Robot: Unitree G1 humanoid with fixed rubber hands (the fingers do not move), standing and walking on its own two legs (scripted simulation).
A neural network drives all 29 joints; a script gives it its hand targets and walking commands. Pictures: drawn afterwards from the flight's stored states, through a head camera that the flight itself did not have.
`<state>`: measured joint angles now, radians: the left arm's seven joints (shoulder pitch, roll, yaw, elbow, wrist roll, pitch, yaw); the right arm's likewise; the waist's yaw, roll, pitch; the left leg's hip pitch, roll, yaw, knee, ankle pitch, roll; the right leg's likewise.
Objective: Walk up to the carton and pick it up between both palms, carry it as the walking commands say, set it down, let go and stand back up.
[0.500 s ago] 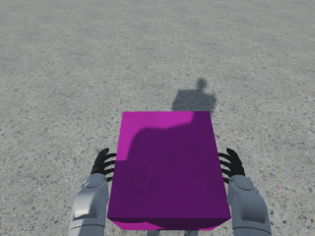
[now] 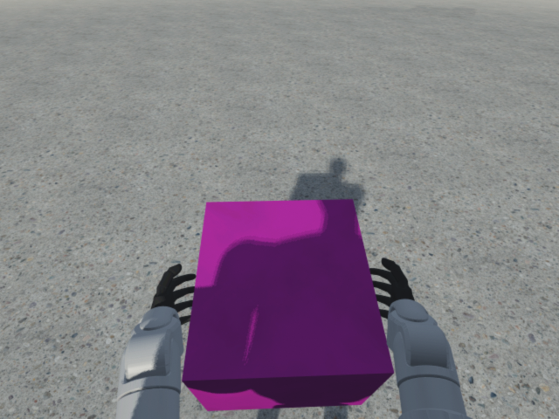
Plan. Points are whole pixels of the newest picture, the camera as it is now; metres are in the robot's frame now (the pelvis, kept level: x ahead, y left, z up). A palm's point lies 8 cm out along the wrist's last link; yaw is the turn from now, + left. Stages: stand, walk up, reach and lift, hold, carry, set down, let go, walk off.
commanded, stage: hold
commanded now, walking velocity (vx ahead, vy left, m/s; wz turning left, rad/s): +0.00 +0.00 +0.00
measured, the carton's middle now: (282, 301) +0.34 +0.06 -0.04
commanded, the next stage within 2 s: set down in 0.22 s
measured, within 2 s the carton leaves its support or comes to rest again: neither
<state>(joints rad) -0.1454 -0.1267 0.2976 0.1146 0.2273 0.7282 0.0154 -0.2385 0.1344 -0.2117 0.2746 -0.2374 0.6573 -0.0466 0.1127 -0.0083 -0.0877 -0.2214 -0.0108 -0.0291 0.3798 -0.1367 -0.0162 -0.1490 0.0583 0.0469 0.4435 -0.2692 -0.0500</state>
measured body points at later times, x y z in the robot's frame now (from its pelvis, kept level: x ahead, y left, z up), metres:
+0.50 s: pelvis -0.02 +0.04 +0.00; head -0.06 +0.04 +0.45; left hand +0.26 +0.25 +0.02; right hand +0.32 -0.10 +0.02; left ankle +0.04 +0.13 -0.74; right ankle -0.02 -0.08 -0.74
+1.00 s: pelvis -0.01 +0.00 -0.02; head +0.09 +0.01 +0.42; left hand +0.28 +0.24 -0.06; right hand +0.35 -0.11 -0.07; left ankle +0.04 +0.13 -0.74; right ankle -0.02 -0.09 -0.74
